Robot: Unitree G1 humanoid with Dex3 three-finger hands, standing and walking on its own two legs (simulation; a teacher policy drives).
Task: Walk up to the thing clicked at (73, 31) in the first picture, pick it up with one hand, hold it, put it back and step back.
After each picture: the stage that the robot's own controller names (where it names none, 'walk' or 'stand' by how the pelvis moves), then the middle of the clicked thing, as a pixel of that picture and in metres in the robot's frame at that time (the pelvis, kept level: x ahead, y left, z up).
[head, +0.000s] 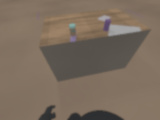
stand; (72, 30) +0.84 +0.28 +0.06
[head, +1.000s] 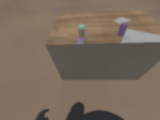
walk; (81, 31) +0.78 +0.21 +0.07
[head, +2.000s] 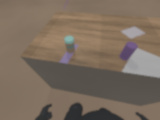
stand; (70, 44) +0.50 +0.22 +0.09
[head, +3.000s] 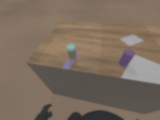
stand; (71, 52) +0.49 +0.21 +0.07
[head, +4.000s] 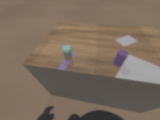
stand; (67, 53) +0.49 +0.24 +0.06
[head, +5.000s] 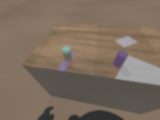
stand; (67, 53) +0.48 +0.24 +0.06
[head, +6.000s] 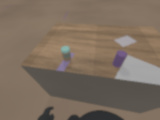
stand; (66, 54) +0.48 +0.25 +0.06
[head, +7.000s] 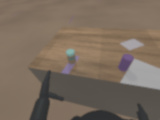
rise first; (71, 56) +0.46 +0.23 +0.06
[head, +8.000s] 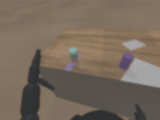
go down; (73, 55) +0.50 +0.22 +0.07
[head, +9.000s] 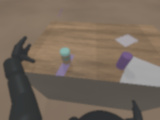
go down; (65, 56) +0.44 +0.21 +0.07
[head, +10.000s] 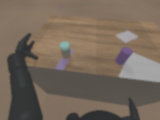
close in; (65, 50) +0.48 +0.21 +0.08
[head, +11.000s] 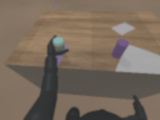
close; (59, 46) +0.48 +0.23 +0.11
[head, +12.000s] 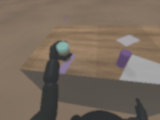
lift; (64, 52) +0.38 +0.20 +0.20
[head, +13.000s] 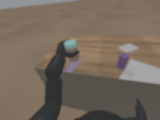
lift; (72, 51) +0.34 +0.16 +0.27
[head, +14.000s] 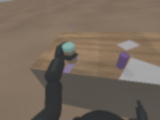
hold; (70, 53) +0.34 +0.17 +0.23
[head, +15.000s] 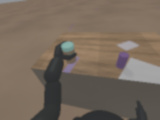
hold; (69, 53) +0.34 +0.17 +0.24
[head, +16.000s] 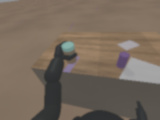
crouch; (69, 53) +0.34 +0.17 +0.24
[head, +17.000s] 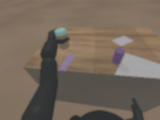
crouch; (62, 39) +0.44 +0.21 +0.26
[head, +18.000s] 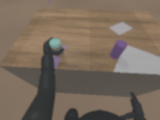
lower; (57, 48) +0.47 +0.23 +0.09
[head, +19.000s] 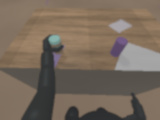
lower; (56, 45) +0.48 +0.23 +0.11
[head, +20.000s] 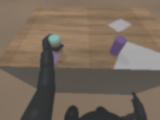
lower; (56, 44) +0.49 +0.23 +0.11
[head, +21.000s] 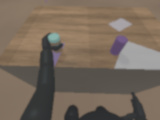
lower; (56, 43) +0.49 +0.23 +0.11
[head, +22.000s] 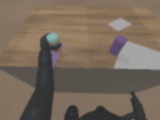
loosen; (54, 43) +0.49 +0.24 +0.11
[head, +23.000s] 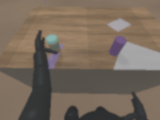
withdraw; (54, 44) +0.49 +0.24 +0.11
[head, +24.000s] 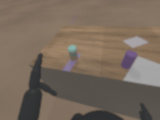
sink last; (73, 53) +0.48 +0.22 +0.09
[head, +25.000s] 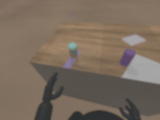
stand; (73, 50) +0.51 +0.23 +0.07
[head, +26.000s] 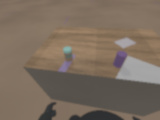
stand; (68, 54) +0.49 +0.24 +0.07
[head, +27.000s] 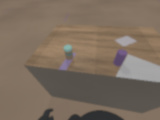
stand; (68, 52) +0.51 +0.24 +0.06
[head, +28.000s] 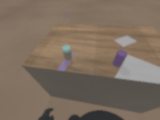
stand; (67, 53) +0.49 +0.25 +0.06
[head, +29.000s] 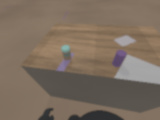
stand; (66, 53) +0.49 +0.25 +0.06
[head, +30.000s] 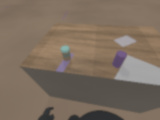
stand; (66, 53) +0.48 +0.25 +0.06
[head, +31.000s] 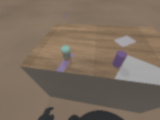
walk; (66, 53) +0.48 +0.25 +0.06
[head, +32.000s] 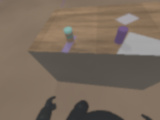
walk; (69, 35) +0.62 +0.26 +0.08
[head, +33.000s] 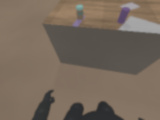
walk; (79, 12) +0.91 +0.21 +0.09
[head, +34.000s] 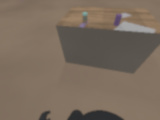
stand; (84, 17) +1.13 +0.21 +0.08
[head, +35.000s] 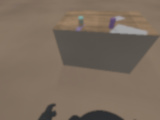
stand; (80, 21) +1.12 +0.23 +0.06
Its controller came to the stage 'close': yes
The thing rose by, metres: 0.21
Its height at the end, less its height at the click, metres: +0.00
